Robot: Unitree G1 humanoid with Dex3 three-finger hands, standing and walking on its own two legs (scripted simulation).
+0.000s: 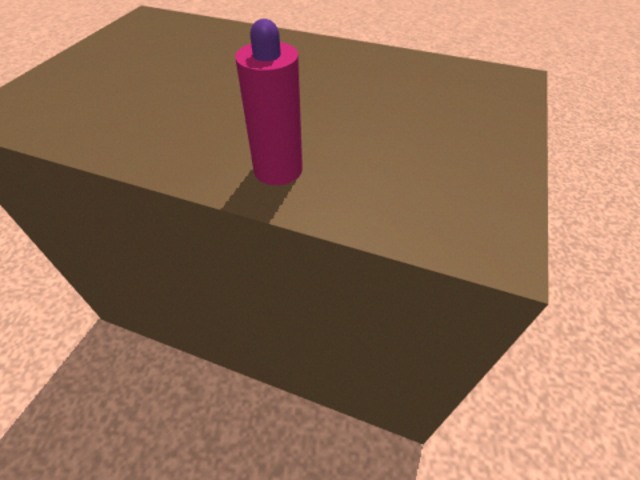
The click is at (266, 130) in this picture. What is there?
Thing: necked bottle
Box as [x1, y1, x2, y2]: [235, 19, 301, 184]
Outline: 259,19 252,25 250,31 251,43 240,48 237,51 235,58 254,174 259,180 265,183 284,184 294,180 301,172 297,52 292,46 279,41 277,28 270,20
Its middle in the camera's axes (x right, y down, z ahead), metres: -0.07 -0.21 +0.60
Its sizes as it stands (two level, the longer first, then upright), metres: 0.087 0.087 0.249
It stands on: a support 0.80 m high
